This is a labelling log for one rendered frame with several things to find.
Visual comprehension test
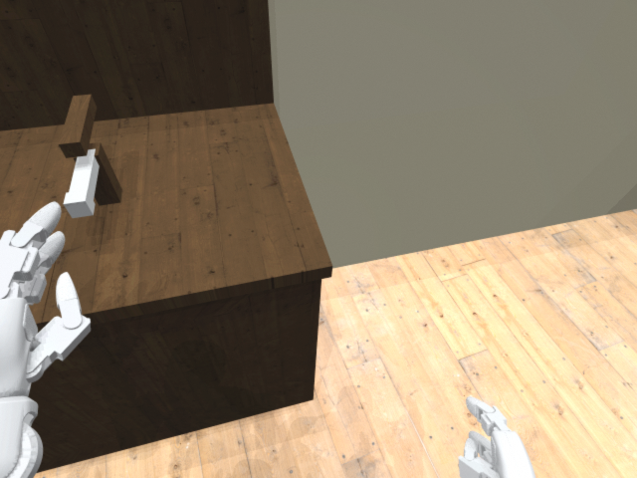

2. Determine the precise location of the left robot hand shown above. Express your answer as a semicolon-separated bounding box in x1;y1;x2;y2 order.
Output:
0;201;91;397

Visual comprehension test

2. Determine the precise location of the tap lever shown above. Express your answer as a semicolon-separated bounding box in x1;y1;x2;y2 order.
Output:
64;149;100;218

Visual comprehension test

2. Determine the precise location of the robot left forearm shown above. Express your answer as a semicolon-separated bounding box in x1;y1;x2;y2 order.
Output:
0;396;43;478

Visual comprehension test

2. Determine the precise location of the right robot hand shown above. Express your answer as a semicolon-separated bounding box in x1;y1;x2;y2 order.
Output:
458;396;535;478

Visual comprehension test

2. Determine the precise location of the counter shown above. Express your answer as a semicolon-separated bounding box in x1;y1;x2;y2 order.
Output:
0;0;332;473

